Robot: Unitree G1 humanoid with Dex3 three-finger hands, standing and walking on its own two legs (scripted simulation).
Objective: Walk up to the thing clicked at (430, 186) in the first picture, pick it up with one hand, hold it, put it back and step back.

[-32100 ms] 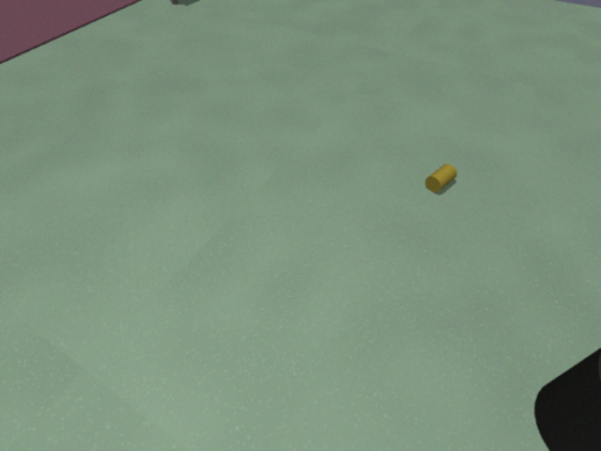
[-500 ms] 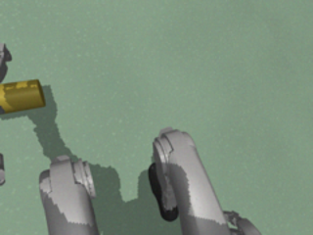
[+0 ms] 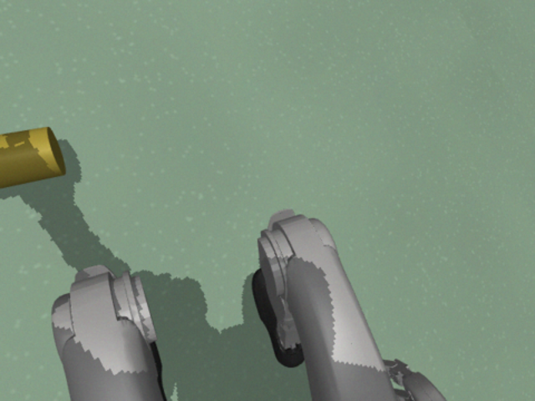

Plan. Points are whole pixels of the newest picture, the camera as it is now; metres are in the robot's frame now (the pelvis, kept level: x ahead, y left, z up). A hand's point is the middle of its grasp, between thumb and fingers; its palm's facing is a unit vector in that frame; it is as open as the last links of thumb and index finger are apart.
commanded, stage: close in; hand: left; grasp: from above
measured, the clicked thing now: (11, 159) +0.52 +0.28 -0.28
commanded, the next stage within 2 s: rest palm in 0.20 s
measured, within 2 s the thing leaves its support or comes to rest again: neither
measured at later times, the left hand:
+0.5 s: hand out of the picture +0.50 +0.28 -0.21, palm faces -0.48 -0.06 -0.87, open 13.8 cm
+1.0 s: hand (1, 162) +0.51 +0.28 -0.25, palm faces -0.46 -0.09 -0.88, open 14.1 cm
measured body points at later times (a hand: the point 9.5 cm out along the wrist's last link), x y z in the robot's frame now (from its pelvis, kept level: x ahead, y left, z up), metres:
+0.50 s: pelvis +0.00 +0.01 -0.01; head +0.27 +0.10 +0.34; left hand +0.52 +0.28 -0.16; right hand +0.02 -0.26 -0.07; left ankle +0.07 +0.13 -0.29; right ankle +0.12 -0.14 -0.29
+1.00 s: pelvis +0.01 +0.01 -0.02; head +0.29 +0.11 +0.31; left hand +0.53 +0.28 -0.20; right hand +0.02 -0.25 -0.07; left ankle +0.07 +0.13 -0.29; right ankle +0.12 -0.14 -0.29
